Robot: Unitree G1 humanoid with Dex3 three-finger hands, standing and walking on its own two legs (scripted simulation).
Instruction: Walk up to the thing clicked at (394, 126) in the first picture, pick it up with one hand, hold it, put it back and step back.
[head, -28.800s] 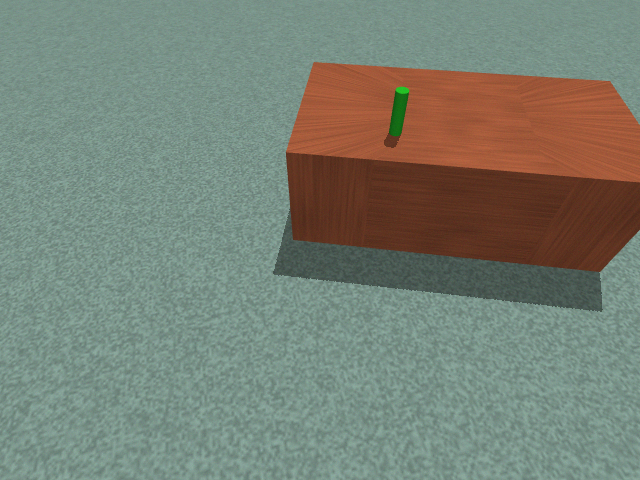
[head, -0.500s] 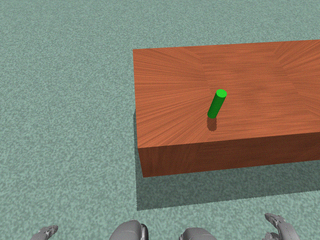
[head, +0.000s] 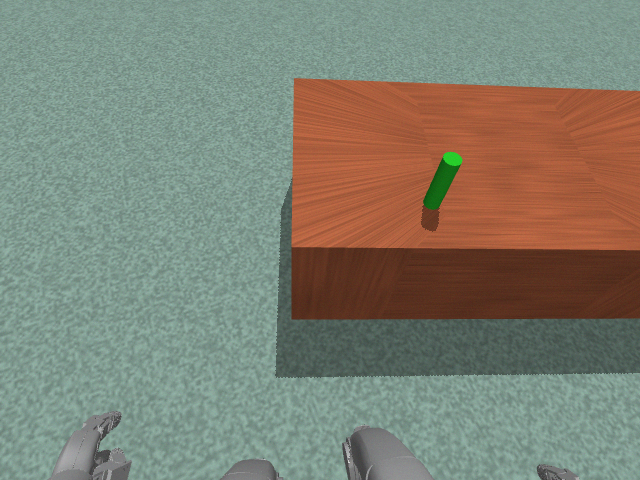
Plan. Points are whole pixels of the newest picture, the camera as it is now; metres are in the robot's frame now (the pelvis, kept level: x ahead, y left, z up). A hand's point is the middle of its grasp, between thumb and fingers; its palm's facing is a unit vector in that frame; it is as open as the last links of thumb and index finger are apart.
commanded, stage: step back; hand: right
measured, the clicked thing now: (441, 182) +0.74 -0.29 -0.23
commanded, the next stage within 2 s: none
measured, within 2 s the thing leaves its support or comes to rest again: neither
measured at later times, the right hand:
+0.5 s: hand out of the picture -0.08 -0.32 -0.16, palm faces -0.01 +0.92 -0.39, open 7.4 cm
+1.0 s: hand out of the picture -0.21 -0.34 -0.14, palm faces +0.00 +0.90 -0.43, open 7.4 cm
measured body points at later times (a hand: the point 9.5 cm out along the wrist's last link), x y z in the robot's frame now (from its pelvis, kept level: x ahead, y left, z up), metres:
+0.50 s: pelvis -0.16 -0.04 +0.00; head -0.11 -0.06 +0.44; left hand -0.06 +0.28 -0.10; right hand -0.08 -0.36 -0.13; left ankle -0.16 +0.10 -0.66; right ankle -0.13 -0.15 -0.73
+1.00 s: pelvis -0.34 -0.06 -0.01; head -0.29 -0.06 +0.43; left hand -0.26 +0.26 -0.13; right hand -0.21 -0.38 -0.11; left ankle -0.22 +0.08 -0.73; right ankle -0.38 -0.18 -0.73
